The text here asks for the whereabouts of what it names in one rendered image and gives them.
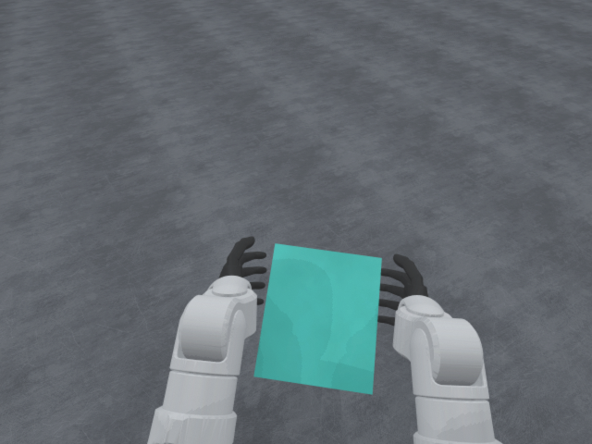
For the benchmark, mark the robot left hand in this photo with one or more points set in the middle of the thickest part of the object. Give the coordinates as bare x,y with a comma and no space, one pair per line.
237,257

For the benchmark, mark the right robot forearm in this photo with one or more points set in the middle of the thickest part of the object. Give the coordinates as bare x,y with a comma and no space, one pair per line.
448,374

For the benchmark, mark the left robot forearm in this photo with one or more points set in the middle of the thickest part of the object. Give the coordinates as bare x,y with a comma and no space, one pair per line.
200,392

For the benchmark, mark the carton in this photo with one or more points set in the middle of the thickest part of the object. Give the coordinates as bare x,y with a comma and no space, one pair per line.
320,319

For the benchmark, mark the robot right hand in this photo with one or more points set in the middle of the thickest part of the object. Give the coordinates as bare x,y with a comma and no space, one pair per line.
412,281

